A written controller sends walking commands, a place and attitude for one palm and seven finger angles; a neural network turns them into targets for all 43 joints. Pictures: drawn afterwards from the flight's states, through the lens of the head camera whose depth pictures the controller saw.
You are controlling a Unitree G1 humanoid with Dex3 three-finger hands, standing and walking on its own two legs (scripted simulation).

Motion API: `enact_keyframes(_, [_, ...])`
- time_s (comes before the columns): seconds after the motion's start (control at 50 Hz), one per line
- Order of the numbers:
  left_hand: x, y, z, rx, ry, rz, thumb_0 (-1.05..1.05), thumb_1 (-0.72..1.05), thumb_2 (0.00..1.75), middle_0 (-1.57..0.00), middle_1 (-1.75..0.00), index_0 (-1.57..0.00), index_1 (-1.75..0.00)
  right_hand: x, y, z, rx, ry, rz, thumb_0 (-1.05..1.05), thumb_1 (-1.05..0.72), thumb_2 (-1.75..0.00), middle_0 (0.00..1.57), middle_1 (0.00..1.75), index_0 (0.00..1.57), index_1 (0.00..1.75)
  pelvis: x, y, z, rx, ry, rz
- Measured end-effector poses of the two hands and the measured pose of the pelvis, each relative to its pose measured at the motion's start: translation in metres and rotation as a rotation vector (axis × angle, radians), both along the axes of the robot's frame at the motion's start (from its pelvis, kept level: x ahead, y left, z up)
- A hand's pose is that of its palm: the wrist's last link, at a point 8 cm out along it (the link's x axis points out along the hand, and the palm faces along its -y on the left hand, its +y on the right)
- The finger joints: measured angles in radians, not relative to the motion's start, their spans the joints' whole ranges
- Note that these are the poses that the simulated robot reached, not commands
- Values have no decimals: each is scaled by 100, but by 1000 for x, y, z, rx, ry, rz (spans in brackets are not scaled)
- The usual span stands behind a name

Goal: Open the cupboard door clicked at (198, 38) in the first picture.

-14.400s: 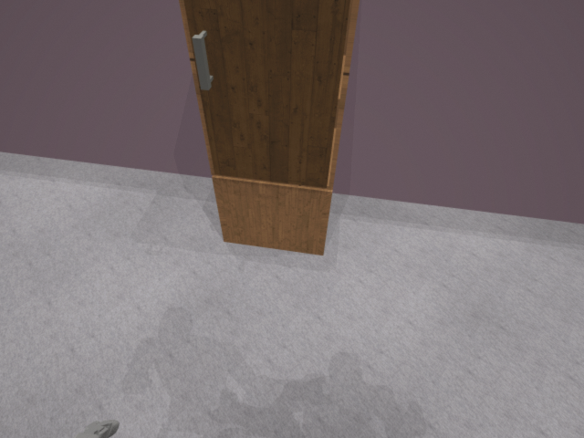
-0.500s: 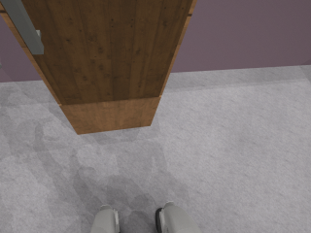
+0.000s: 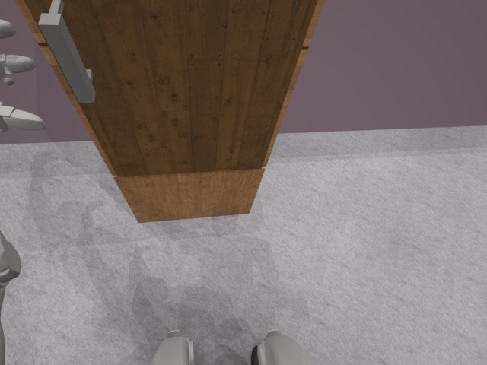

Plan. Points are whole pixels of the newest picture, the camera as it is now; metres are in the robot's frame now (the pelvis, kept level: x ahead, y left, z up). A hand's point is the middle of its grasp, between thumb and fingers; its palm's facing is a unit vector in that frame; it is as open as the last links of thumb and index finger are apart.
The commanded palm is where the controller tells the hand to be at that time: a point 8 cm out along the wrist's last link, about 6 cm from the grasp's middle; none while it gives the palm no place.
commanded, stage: slide the fingers in behind the handle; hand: left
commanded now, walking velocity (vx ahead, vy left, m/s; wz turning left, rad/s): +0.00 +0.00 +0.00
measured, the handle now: (73, 53) +0.57 +0.23 +0.12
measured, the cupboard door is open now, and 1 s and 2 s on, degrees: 0 0 0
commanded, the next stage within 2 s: close the thumb around the handle in 1.46 s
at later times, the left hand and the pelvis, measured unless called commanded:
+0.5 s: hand (44, 76) +0.51 +0.26 +0.13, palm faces +0.04 -1.00 -0.02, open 14.0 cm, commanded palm +0.49 +0.29 +0.12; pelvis -0.01 -0.01 +0.00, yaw -1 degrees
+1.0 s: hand (77, 78) +0.51 +0.22 +0.12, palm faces +0.03 -1.00 +0.00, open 14.0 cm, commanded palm +0.49 +0.25 +0.12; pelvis +0.00 +0.00 +0.00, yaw +0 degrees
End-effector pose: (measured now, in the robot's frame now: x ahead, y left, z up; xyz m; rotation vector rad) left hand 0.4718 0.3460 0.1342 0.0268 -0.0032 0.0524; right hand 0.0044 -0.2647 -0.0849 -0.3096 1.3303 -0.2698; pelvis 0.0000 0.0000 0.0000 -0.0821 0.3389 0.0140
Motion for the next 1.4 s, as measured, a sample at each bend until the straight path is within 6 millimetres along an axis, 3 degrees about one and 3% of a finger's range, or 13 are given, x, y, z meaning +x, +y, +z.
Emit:
enact_keyframes(0.24, [9, -27, -7, -15, 36, -7, -1, -50, 30, -30, -120, -30, -120, -17, -11, 1, -17, 0, -25, 0, -90, -90, 20, 30, 20, 30, -8, -8, -1, 7, 3, -4])
enact_keyframes(0.52, [18, -37, -6, -12, 33, -15, -1, -50, 30, -30, -120, -30, -120, -46, -1, -2, 7, 62, -73, 0, -90, -90, 20, 30, 20, 30, -8, -6, -1, 8, 13, -17])
enact_keyframes(0.78, [16, -49, -10, -17, 26, -17, -1, -50, 30, -30, -120, -30, -120, -29, 7, 0, 22, 17, -58, 0, -90, -90, 20, 30, 20, 30, -2, 1, 2, 9, -3, -14])
enact_keyframes(1.04, [20, -81, -10, -23, 33, -13, -1, -50, 30, -30, -120, -30, -120, -6, 9, -6, 51, -43, -23, 0, -90, -90, 20, 30, 20, 30, 0, 0, 3, 17, -18, -5])
enact_keyframes(1.18, [23, -88, -9, -9, 20, 11, -1, -50, 30, -30, -120, -30, -120, -10, 5, -9, 62, -41, -36, 0, -90, -90, 20, 30, 20, 30, -1, -6, 3, 24, -18, -12])
enact_keyframes(1.4, [26, -80, -9, -7, 42, -3, -1, -50, 30, -32, -121, -35, -122, -30, -9, -6, 29, 14, -60, 0, -90, -90, 20, 30, 20, 30, -4, -13, 1, 24, -5, -13])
